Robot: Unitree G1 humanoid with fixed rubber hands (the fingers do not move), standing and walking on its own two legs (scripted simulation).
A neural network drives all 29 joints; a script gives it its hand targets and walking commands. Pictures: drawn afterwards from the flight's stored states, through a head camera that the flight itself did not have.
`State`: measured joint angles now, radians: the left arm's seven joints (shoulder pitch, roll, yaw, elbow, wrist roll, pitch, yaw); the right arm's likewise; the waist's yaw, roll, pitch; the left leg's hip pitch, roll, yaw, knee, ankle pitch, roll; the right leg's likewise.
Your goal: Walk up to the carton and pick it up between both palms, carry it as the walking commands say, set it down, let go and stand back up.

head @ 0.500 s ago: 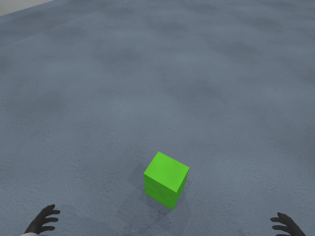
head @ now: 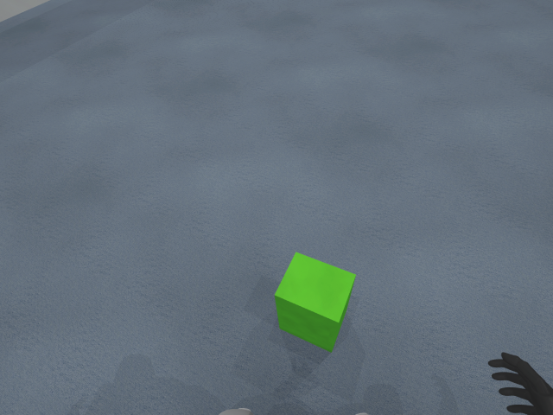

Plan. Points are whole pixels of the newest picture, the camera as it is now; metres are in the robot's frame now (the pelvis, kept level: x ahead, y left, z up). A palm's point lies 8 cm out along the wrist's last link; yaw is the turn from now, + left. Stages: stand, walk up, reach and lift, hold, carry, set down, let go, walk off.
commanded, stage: walk up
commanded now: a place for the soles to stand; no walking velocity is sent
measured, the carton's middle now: (314, 304) +0.52 -0.04 -0.60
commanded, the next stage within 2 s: reach and lift in 1.82 s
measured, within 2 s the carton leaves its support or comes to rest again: neither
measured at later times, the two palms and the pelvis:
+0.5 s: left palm (75, 271) +0.33 +0.39 -0.03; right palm out of the picture +0.16 -0.25 -0.06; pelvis +0.11 +0.10 -0.01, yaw -17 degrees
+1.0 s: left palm (116, 231) +0.43 +0.35 -0.05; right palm out of the picture +0.10 -0.23 -0.04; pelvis +0.14 +0.12 +0.01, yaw -27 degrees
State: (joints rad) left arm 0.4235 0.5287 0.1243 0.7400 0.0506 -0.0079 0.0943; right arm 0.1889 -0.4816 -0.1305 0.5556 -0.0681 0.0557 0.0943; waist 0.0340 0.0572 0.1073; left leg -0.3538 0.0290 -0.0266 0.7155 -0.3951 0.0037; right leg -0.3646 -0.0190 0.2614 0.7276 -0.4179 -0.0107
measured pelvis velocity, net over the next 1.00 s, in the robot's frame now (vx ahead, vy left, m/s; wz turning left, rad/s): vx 0.14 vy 0.12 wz -0.48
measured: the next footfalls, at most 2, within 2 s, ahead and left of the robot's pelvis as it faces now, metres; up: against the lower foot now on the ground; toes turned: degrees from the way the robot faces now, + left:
right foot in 0.26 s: +0.14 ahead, -0.02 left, +0.00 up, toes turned -16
left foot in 0.52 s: +0.24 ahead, +0.23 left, +0.00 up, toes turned -28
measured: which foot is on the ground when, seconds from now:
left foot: down 0.00-0.26, up 0.28-0.50, down 0.52-1.00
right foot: up 0.00-0.24, down 0.26-1.00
